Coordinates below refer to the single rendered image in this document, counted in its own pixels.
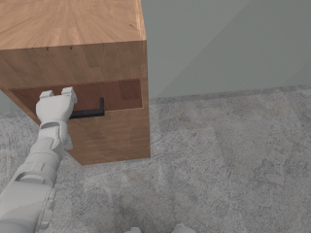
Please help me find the drawer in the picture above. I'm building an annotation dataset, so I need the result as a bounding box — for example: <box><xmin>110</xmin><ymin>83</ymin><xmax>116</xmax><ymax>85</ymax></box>
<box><xmin>11</xmin><ymin>78</ymin><xmax>143</xmax><ymax>117</ymax></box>

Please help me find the robot left forearm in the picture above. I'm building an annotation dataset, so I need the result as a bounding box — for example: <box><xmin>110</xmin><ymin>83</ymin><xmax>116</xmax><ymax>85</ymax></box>
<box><xmin>0</xmin><ymin>118</ymin><xmax>68</xmax><ymax>205</ymax></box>

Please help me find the robot left hand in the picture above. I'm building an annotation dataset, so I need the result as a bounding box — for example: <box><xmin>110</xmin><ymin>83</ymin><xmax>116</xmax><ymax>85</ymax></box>
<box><xmin>36</xmin><ymin>86</ymin><xmax>78</xmax><ymax>150</ymax></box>

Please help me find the right robot shin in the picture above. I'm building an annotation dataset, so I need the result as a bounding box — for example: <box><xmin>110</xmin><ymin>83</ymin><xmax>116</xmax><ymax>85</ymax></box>
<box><xmin>173</xmin><ymin>223</ymin><xmax>185</xmax><ymax>232</ymax></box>

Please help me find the robot left upper arm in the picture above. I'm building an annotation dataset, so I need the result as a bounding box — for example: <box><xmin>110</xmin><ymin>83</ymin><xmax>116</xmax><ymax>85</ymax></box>
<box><xmin>0</xmin><ymin>181</ymin><xmax>56</xmax><ymax>233</ymax></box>

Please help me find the cabinet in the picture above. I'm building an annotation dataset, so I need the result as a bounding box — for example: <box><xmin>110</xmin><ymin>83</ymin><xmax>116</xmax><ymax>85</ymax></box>
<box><xmin>0</xmin><ymin>0</ymin><xmax>151</xmax><ymax>166</ymax></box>

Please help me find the handle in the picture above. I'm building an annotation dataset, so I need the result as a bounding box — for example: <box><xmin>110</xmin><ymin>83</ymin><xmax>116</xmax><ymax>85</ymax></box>
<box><xmin>69</xmin><ymin>97</ymin><xmax>105</xmax><ymax>119</ymax></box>

